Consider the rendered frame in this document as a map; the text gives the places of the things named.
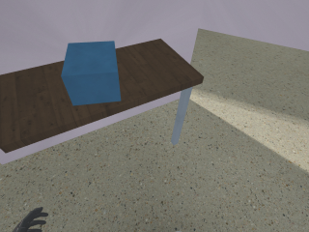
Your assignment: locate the table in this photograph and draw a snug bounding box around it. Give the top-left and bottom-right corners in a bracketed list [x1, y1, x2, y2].
[0, 39, 204, 154]

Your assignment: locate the carton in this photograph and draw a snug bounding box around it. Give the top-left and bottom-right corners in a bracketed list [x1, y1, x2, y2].
[61, 41, 121, 106]

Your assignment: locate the left robot hand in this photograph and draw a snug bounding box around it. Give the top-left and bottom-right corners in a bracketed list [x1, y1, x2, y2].
[13, 207, 48, 232]

